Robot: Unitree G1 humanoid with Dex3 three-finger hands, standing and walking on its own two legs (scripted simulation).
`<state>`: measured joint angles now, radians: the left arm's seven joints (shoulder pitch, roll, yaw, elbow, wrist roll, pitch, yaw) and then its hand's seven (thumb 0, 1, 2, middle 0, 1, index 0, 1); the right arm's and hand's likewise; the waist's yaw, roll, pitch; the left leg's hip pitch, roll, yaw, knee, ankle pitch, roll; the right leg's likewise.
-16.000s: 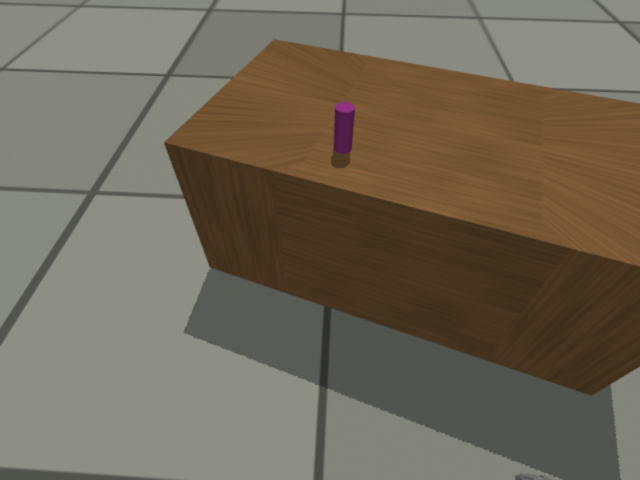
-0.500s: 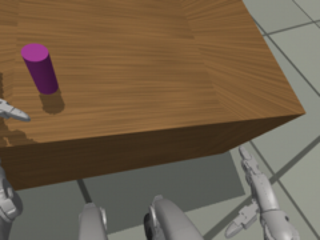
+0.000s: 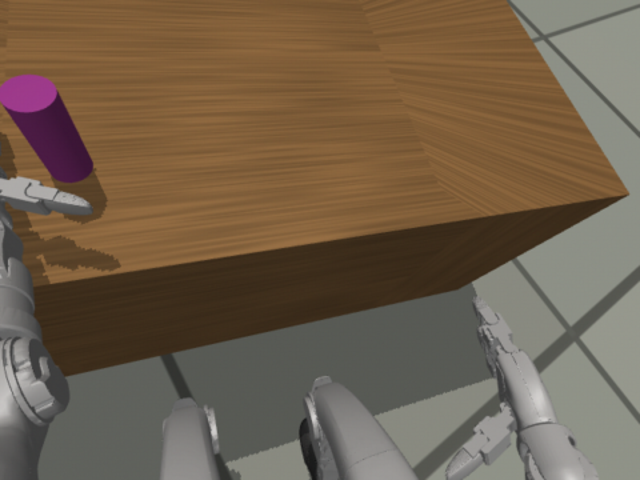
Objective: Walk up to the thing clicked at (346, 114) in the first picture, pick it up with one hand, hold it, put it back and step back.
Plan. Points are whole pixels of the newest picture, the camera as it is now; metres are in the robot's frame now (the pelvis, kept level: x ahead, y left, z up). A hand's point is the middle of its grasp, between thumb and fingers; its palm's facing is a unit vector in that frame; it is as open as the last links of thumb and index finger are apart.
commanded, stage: close in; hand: left
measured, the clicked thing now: (52, 134) +0.54 +0.22 +0.02
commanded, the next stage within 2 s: close in 0.38 s
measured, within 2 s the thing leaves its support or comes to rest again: leaves its support in 1.56 s
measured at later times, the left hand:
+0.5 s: hand (75, 155) +0.51 +0.19 +0.02, palm faces +0.14 -0.99 +0.03, open 17.6 cm
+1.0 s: hand (53, 132) +0.54 +0.21 +0.03, palm faces +0.19 -0.98 +0.01, open 13.2 cm
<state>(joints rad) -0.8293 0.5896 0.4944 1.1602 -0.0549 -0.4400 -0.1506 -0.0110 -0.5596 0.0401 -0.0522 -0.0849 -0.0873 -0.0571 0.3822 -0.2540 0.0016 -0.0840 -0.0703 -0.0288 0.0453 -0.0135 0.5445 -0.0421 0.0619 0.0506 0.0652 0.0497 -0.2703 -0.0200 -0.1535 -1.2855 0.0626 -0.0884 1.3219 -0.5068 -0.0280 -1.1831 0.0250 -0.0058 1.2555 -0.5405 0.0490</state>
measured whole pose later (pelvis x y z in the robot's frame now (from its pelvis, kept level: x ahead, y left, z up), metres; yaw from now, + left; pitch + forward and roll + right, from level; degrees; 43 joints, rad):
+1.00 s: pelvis +0.00 +0.00 +0.00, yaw +0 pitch +27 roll -5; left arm -0.87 0.59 0.50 1.20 -0.03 -0.49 -0.09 -0.01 -0.39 0.28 -0.61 -0.48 -0.64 -0.46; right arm 0.37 -0.26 -0.04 -0.11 -0.08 0.03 0.07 -0.01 0.52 -0.04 0.06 0.05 0.06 0.05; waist -0.30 0.00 -0.14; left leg -1.28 0.07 -0.08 1.32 -0.51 -0.03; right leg -1.18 0.03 0.00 1.26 -0.54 0.05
